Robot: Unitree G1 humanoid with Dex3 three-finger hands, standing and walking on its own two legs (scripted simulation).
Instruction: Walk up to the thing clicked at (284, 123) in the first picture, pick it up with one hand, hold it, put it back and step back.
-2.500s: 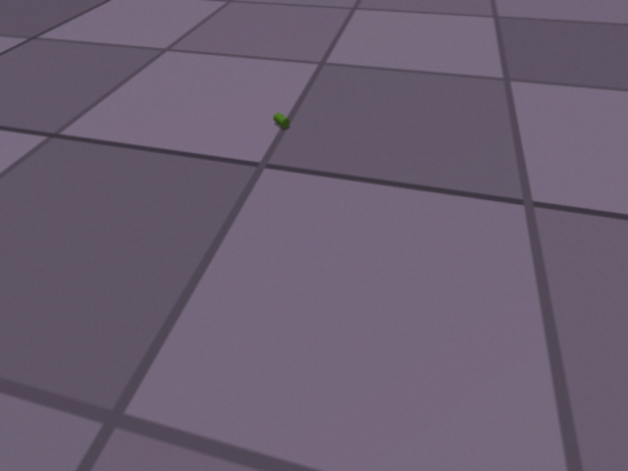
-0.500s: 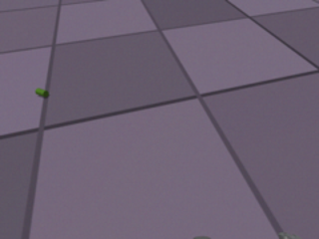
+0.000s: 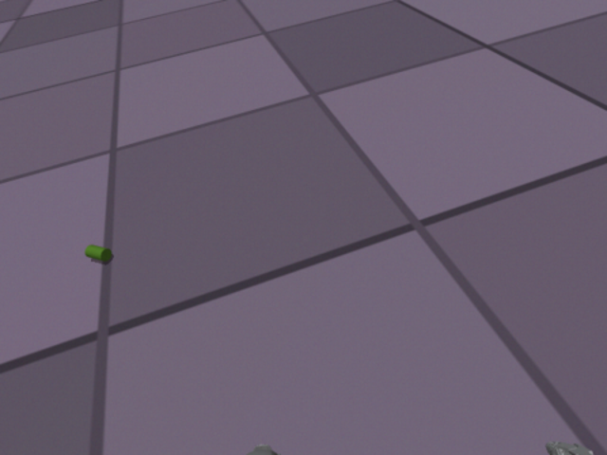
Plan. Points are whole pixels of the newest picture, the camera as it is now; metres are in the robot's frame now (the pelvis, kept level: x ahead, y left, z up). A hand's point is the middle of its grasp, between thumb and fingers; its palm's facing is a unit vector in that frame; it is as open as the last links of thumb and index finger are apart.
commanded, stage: walk up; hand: left
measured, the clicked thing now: (98, 252) +1.18 +1.04 -0.73
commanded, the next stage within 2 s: none
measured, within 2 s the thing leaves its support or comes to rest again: neither
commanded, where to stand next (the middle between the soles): +0.78 +1.02 m, yaw -23 degrees
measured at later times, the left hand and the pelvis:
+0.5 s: hand (62, 376) +0.33 +0.46 -0.12, palm faces -0.16 -0.82 -0.55, open 7.4 cm; pelvis +0.20 +0.17 -0.01, yaw -8 degrees
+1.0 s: hand out of the picture +0.49 +0.68 -0.14, palm faces -0.22 -0.80 -0.56, open 7.4 cm; pelvis +0.36 +0.37 -0.01, yaw -12 degrees
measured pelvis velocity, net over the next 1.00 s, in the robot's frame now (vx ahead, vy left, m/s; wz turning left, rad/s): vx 0.36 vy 0.37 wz -0.20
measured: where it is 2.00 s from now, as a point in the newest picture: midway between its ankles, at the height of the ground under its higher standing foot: (134, 361)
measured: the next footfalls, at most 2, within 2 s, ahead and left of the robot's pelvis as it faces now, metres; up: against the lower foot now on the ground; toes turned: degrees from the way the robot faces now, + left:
left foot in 0.10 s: +0.20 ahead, +0.23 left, +0.00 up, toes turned +3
right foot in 0.48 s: +0.32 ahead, +0.06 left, +0.00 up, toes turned -15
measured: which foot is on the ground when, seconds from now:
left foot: up 0.00-0.08, down 0.10-0.48, up 0.50-0.80, down 0.82-1.00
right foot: down 0.00-0.12, up 0.14-0.46, down 0.48-0.84, up 0.86-1.00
